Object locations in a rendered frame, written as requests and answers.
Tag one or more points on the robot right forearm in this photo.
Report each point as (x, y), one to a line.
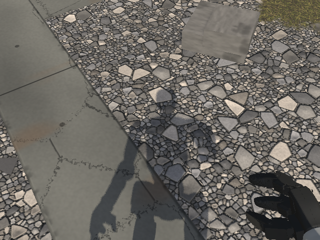
(313, 234)

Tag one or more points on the robot right hand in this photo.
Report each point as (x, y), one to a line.
(301, 208)

